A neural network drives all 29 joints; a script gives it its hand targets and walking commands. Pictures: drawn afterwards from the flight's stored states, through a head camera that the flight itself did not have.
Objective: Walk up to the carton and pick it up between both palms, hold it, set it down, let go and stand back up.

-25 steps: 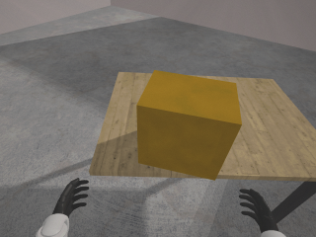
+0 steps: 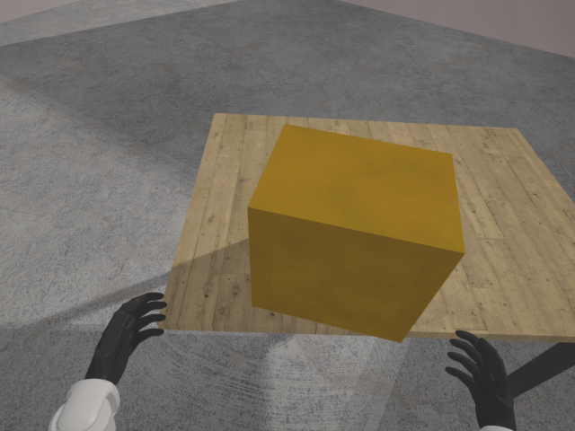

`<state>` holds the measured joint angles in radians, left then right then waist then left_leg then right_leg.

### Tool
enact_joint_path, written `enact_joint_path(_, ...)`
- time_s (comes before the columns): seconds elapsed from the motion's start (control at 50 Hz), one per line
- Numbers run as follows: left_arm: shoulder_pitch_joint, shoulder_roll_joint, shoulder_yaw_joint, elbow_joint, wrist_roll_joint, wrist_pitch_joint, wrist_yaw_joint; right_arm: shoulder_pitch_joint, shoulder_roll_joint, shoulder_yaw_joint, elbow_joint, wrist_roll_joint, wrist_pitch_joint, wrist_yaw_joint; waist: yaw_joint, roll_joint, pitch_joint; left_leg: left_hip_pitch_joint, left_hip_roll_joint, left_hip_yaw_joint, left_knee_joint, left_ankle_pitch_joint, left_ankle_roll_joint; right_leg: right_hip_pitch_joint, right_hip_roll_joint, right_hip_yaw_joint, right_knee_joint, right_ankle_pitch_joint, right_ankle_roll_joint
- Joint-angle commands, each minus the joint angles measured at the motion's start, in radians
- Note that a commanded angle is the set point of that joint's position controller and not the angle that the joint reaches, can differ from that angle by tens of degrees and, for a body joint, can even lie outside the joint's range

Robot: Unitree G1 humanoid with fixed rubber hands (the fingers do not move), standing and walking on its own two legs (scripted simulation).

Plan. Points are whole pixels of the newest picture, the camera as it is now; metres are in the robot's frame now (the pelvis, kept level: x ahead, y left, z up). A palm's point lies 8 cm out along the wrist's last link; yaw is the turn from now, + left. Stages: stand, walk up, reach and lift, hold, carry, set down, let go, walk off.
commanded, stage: reach and lift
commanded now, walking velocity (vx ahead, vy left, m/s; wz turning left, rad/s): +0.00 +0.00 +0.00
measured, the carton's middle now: (344, 236) +0.44 -0.05 +0.00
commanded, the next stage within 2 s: none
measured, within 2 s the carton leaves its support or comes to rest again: neither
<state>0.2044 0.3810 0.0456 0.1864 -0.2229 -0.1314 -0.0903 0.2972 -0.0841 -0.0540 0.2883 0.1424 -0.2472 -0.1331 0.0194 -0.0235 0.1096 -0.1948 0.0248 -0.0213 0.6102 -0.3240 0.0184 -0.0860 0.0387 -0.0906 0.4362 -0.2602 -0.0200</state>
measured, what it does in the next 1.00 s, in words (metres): stands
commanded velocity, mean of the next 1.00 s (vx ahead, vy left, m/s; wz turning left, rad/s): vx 0.00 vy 0.00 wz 0.00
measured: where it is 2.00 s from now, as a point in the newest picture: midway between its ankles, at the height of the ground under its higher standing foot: outside the picture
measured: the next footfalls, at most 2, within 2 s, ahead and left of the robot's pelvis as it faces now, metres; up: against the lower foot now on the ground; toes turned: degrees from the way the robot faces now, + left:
none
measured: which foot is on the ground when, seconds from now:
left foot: down 0.00-1.00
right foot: down 0.00-1.00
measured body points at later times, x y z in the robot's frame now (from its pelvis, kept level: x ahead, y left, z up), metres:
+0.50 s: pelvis +0.00 +0.00 +0.00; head +0.00 +0.03 +0.45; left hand +0.27 +0.25 +0.06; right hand +0.25 -0.22 +0.05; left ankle +0.01 +0.09 -0.73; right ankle -0.01 -0.12 -0.73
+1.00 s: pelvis +0.00 -0.01 +0.01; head +0.00 +0.02 +0.45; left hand +0.34 +0.24 +0.10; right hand +0.30 -0.23 +0.10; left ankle +0.01 +0.09 -0.73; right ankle -0.01 -0.12 -0.73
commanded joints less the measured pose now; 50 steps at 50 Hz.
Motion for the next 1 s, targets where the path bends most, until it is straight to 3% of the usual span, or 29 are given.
enact_joint_path(0.0, 0.002, 0.207, -0.061, -0.214, -0.095, -0.039, -0.011, -0.043, -0.160, -0.059, -0.336, 0.097, -0.039, -0.007, -0.020, 0.192, -0.251, 0.200, 0.012, -0.044, -0.178, 0.548, -0.127, -0.030, -0.009, 0.113, -0.111, 0.209, -0.040)
enact_joint_path(0.04, -0.014, 0.205, -0.078, -0.255, -0.100, -0.028, -0.006, -0.044, -0.165, -0.063, -0.350, 0.101, -0.020, -0.006, -0.027, 0.216, -0.283, 0.214, 0.016, -0.051, -0.182, 0.542, -0.132, -0.030, -0.007, 0.110, -0.116, 0.187, -0.046)
enact_joint_path(0.26, -0.239, 0.239, -0.050, -0.303, -0.150, 0.139, 0.028, -0.247, -0.200, -0.107, -0.499, 0.108, 0.188, -0.001, -0.043, 0.171, -0.220, 0.111, 0.008, -0.023, -0.261, 0.306, -0.083, -0.008, -0.026, 0.118, -0.130, 0.125, -0.044)
enact_joint_path(0.36, -0.378, 0.256, -0.042, -0.294, -0.160, 0.192, 0.030, -0.314, -0.219, -0.135, -0.471, 0.103, 0.272, -0.005, -0.072, 0.170, -0.199, 0.102, 0.014, -0.022, -0.270, 0.263, -0.076, -0.045, -0.031, 0.123, -0.126, 0.127, -0.036)
enact_joint_path(0.38, -0.401, 0.259, -0.040, -0.310, -0.162, 0.197, 0.033, -0.318, -0.206, -0.125, -0.470, 0.106, 0.288, -0.009, -0.071, 0.184, -0.214, 0.111, 0.014, -0.016, -0.269, 0.282, -0.072, -0.026, -0.036, 0.124, -0.125, 0.149, -0.036)
enact_joint_path(0.46, -0.440, 0.265, -0.016, -0.275, -0.158, 0.239, 0.021, -0.340, -0.233, -0.148, -0.467, 0.095, 0.328, -0.028, -0.098, 0.149, -0.229, 0.102, 0.003, -0.005, -0.268, 0.296, -0.058, 0.006, -0.038, 0.128, -0.122, 0.211, -0.023)
enact_joint_path(0.5, -0.488, 0.261, 0.002, -0.270, -0.147, 0.269, 0.018, -0.382, -0.239, -0.149, -0.474, 0.107, 0.338, -0.036, -0.098, 0.153, -0.263, 0.117, -0.002, -0.001, -0.259, 0.352, -0.060, 0.029, -0.036, 0.129, -0.119, 0.257, -0.017)
enact_joint_path(0.54, -0.516, 0.268, 0.027, -0.226, -0.141, 0.295, 0.009, -0.417, -0.243, -0.134, -0.478, 0.108, 0.352, -0.046, -0.094, 0.113, -0.259, 0.096, -0.016, 0.005, -0.263, 0.335, -0.044, 0.054, -0.041, 0.135, -0.125, 0.275, -0.006)
enact_joint_path(0.62, -0.582, 0.269, 0.047, -0.242, -0.127, 0.355, 0.003, -0.472, -0.277, -0.147, -0.509, 0.132, 0.372, -0.058, -0.109, 0.110, -0.287, 0.123, -0.018, 0.004, -0.264, 0.389, -0.049, 0.070, -0.035, 0.128, -0.123, 0.338, 0.005)
enact_joint_path(0.66, -0.622, 0.268, 0.065, -0.232, -0.125, 0.371, 0.004, -0.511, -0.281, -0.142, -0.514, 0.143, 0.378, -0.057, -0.093, 0.111, -0.314, 0.118, -0.023, 0.008, -0.264, 0.408, -0.046, 0.075, -0.030, 0.121, -0.120, 0.352, 0.010)
enact_joint_path(0.7, -0.667, 0.284, 0.077, -0.257, -0.125, 0.378, 0.008, -0.542, -0.286, -0.137, -0.530, 0.136, 0.386, -0.059, -0.096, 0.091, -0.324, 0.117, -0.025, 0.013, -0.264, 0.424, -0.040, 0.085, -0.031, 0.117, -0.113, 0.396, 0.019)
enact_joint_path(0.72, -0.685, 0.291, 0.075, -0.261, -0.121, 0.385, 0.009, -0.538, -0.286, -0.143, -0.517, 0.141, 0.392, -0.060, -0.105, 0.107, -0.334, 0.121, -0.026, 0.012, -0.265, 0.409, -0.041, 0.078, -0.032, 0.122, -0.114, 0.392, 0.019)
enact_joint_path(0.74, -0.692, 0.295, 0.079, -0.241, -0.125, 0.394, 0.008, -0.560, -0.292, -0.140, -0.532, 0.151, 0.396, -0.058, -0.098, 0.088, -0.335, 0.112, -0.025, 0.014, -0.268, 0.394, -0.039, 0.081, -0.033, 0.120, -0.113, 0.380, 0.022)
enact_joint_path(0.76, -0.716, 0.302, 0.080, -0.217, -0.124, 0.401, 0.007, -0.572, -0.291, -0.136, -0.505, 0.152, 0.410, -0.057, -0.090, 0.093, -0.317, 0.099, -0.024, 0.013, -0.275, 0.382, -0.035, 0.081, -0.033, 0.123, -0.110, 0.376, 0.024)
enact_joint_path(0.82, -0.781, 0.303, 0.083, -0.184, -0.123, 0.411, 0.009, -0.627, -0.300, -0.160, -0.458, 0.151, 0.428, -0.050, -0.109, 0.103, -0.314, 0.087, -0.023, 0.007, -0.284, 0.336, -0.034, 0.072, -0.032, 0.120, -0.116, 0.344, 0.016)
enact_joint_path(0.86, -0.814, 0.302, 0.087, -0.141, -0.122, 0.422, 0.002, -0.654, -0.306, -0.170, -0.422, 0.142, 0.449, -0.051, -0.122, 0.072, -0.308, 0.077, -0.021, 0.009, -0.296, 0.292, -0.023, 0.070, -0.035, 0.125, -0.125, 0.311, 0.019)
enact_joint_path(0.98, -0.953, 0.311, 0.075, -0.083, -0.120, 0.426, 0.000, -0.748, -0.325, -0.185, -0.320, 0.144, 0.478, -0.048, -0.150, 0.113, -0.360, 0.095, -0.018, -0.001, -0.286, 0.327, -0.033, 0.059, -0.030, 0.122, -0.115, 0.354, 0.015)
